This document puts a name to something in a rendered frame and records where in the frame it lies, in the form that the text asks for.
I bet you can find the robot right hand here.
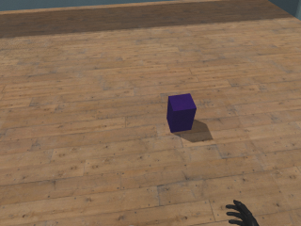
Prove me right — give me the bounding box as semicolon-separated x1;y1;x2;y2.
226;200;260;226

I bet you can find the carton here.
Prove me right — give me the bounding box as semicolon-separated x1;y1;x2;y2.
166;93;197;133

